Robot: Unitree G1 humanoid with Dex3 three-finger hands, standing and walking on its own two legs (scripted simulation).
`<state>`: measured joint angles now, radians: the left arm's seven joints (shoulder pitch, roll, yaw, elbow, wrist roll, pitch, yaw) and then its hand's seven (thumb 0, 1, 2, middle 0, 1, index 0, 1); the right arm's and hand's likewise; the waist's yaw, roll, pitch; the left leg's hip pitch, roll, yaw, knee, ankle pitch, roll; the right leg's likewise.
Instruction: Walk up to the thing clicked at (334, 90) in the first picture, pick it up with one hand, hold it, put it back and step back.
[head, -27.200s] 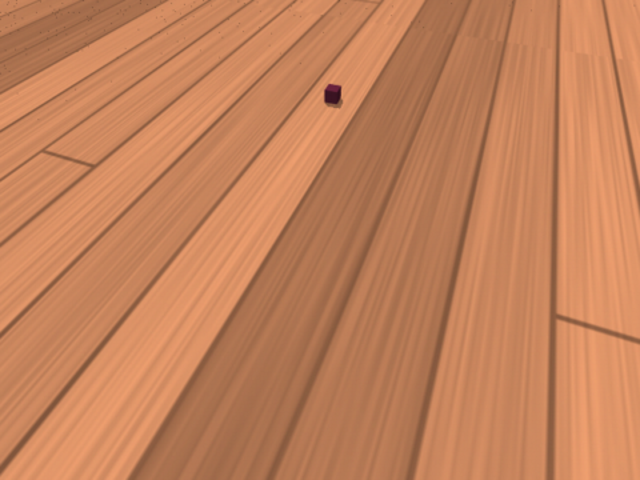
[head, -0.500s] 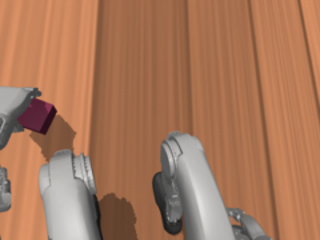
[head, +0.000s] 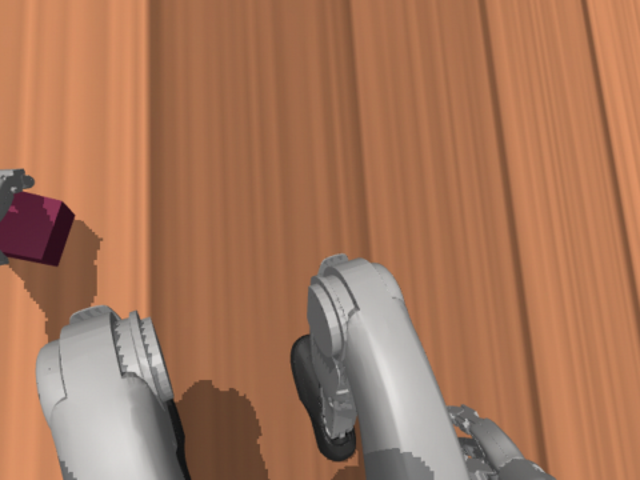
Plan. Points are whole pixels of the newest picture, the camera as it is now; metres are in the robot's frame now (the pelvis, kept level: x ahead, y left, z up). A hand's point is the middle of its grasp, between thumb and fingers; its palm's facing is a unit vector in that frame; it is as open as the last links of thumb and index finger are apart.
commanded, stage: rest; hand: left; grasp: from above
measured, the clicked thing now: (26, 228) +0.43 +0.28 -0.26
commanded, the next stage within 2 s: open in 0.20 s
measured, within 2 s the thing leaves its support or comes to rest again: neither
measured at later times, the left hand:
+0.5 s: hand out of the picture +0.42 +0.31 -0.21, palm faces -0.48 -0.02 -0.88, open 10.3 cm
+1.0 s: hand out of the picture +0.42 +0.31 -0.21, palm faces -0.48 -0.04 -0.88, open 12.3 cm
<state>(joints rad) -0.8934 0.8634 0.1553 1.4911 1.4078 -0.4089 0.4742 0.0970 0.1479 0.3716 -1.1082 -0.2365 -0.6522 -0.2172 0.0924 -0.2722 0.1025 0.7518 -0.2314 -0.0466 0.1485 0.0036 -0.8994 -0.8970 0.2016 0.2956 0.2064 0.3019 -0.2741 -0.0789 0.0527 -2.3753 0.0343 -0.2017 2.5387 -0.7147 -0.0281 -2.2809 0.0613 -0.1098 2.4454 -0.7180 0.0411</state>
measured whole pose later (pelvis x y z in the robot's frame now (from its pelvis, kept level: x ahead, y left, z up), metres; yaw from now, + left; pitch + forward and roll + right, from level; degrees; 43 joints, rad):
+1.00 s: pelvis +0.00 +0.00 +0.00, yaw -2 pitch +28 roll -11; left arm -0.91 0.90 0.10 1.57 1.41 -0.38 0.53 0.00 -0.16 0.71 -0.34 -0.64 -0.35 -0.63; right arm 0.08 -0.29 0.19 0.73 -0.27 -0.09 0.17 0.00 -0.89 -0.90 0.20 0.30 0.21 0.30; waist -0.30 -0.10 0.05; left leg -2.36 0.03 -0.23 2.56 -0.71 -0.02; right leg -2.25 0.07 -0.13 2.44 -0.71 0.05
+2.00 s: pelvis -0.02 +0.00 +0.09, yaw +4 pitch +32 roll -6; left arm -0.89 0.68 -0.03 1.28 1.14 -0.22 0.14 0.00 -0.43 0.94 -0.16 -0.91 -0.16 -0.92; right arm 0.20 -0.33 0.05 0.70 -0.08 0.00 0.10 0.01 -0.90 -0.90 0.20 0.30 0.20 0.30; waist -0.18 0.00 -0.11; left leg -2.17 0.04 -0.12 2.22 -0.63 -0.01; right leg -2.09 0.04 -0.06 2.17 -0.65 0.02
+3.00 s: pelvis +0.00 +0.00 +0.25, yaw +8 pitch +27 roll -5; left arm -0.09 0.39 0.00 0.36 0.38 0.18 0.06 0.00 0.78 0.88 -0.21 -0.32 -0.21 -0.32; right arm 0.09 -0.27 -0.02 0.59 0.03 -0.05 0.00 0.01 -0.91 -0.90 0.20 0.30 0.20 0.30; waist -0.06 0.02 -0.21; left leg -1.59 0.03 -0.08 1.72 -0.61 -0.01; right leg -1.52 0.01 -0.05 1.67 -0.63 0.02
